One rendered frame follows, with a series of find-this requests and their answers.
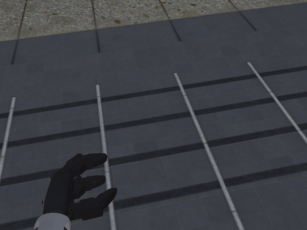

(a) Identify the robot left hand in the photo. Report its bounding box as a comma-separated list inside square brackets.
[41, 153, 117, 221]

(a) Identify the left robot forearm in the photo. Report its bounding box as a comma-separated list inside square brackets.
[34, 213, 71, 230]

